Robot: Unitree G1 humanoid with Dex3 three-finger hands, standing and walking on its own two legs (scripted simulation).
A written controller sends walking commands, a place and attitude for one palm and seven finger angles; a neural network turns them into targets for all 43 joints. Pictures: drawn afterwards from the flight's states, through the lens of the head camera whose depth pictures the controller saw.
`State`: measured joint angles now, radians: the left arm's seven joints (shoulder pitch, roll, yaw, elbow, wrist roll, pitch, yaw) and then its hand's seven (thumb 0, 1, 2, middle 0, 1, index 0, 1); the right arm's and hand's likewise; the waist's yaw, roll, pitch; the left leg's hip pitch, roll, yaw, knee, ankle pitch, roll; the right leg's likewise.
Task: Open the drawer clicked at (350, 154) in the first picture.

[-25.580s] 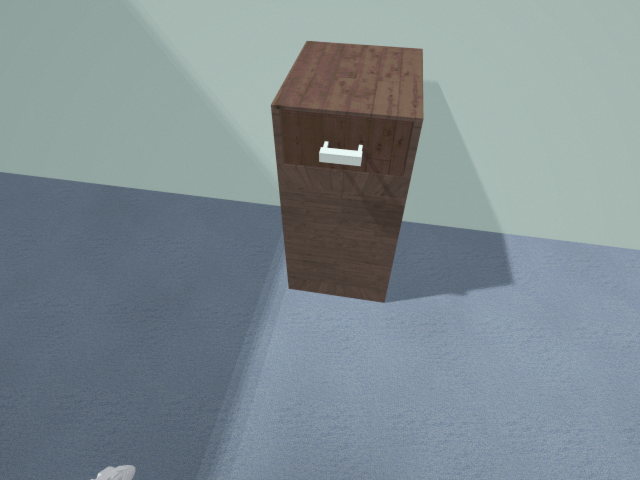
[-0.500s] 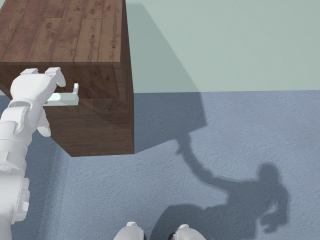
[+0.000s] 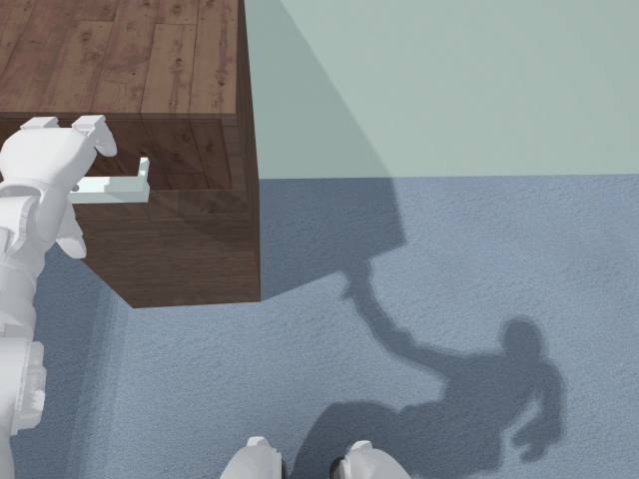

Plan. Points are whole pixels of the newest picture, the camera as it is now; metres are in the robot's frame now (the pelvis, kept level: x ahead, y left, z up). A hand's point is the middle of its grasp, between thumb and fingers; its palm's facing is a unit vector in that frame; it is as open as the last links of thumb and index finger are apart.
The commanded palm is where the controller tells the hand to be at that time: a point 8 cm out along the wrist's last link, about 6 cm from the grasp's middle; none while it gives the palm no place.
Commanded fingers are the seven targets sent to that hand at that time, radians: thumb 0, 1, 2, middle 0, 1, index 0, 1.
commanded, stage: re-aim the fingers above the handle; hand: left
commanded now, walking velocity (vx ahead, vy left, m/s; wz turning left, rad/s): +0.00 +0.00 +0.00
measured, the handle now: (110, 177) +0.53 +0.30 -0.04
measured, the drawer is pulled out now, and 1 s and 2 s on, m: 0.00 0.00 0.00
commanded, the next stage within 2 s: lower the fingers behind the handle in 0.18 s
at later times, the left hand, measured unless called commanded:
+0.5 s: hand (72, 197) +0.46 +0.31 +0.01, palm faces -0.14 -0.04 -0.99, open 13.8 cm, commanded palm +0.47 +0.30 +0.06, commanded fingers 0.00 -0.50 0.30 -0.30 -1.20 -0.30 -1.20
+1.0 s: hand (87, 200) +0.48 +0.31 -0.02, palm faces -0.12 -0.02 -0.99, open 13.8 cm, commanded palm +0.48 +0.29 +0.03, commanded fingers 0.00 -0.50 0.30 -0.30 -1.20 -0.30 -1.20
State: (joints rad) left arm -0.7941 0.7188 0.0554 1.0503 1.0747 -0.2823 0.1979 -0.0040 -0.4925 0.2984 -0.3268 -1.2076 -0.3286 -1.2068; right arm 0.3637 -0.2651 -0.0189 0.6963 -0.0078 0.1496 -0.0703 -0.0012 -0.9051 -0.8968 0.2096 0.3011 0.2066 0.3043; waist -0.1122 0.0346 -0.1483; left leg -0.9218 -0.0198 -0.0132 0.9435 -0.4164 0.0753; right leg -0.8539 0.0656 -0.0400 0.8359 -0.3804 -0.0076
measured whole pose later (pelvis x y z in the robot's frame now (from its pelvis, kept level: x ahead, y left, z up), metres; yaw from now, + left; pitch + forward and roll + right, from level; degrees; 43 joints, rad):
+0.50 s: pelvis +0.00 +0.00 +0.00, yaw +0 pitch +23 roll -5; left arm -0.77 0.72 0.07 1.08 1.08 -0.27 0.22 0.00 -0.49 0.30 -0.32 -1.21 -0.32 -1.20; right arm 0.35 -0.26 -0.01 0.69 -0.01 0.16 -0.06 0.00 -0.90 -0.90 0.21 0.30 0.21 0.30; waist -0.11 0.04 -0.15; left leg -0.94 -0.02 -0.01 0.96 -0.43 0.08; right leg -0.87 0.07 -0.04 0.86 -0.39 -0.01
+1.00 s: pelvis +0.00 +0.00 -0.02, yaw -1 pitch +26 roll -5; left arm -0.80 0.73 0.10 1.10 1.10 -0.20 0.28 0.00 -0.49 0.30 -0.31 -1.22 -0.32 -1.20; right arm 0.33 -0.27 0.00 0.69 -0.03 0.16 -0.04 0.00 -0.91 -0.90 0.21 0.30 0.21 0.30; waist -0.13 0.05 -0.16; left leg -1.05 0.00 -0.01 1.05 -0.46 0.07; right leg -0.99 0.08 -0.04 0.95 -0.42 -0.01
